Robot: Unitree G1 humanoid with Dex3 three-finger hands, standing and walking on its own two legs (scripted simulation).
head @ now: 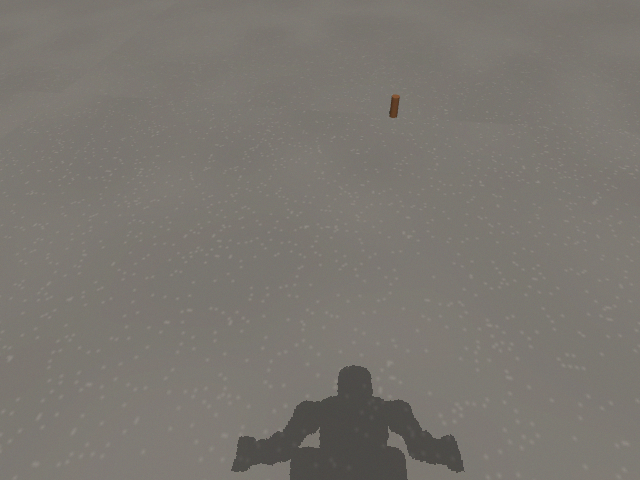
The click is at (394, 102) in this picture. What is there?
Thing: slim round
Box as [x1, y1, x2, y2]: [390, 94, 399, 117]
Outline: 396,94 392,95 391,99 391,117 395,117 397,112 399,96
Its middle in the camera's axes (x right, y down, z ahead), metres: +0.44 -0.80 +2.30
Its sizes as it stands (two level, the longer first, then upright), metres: 0.046 0.046 0.128
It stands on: the floor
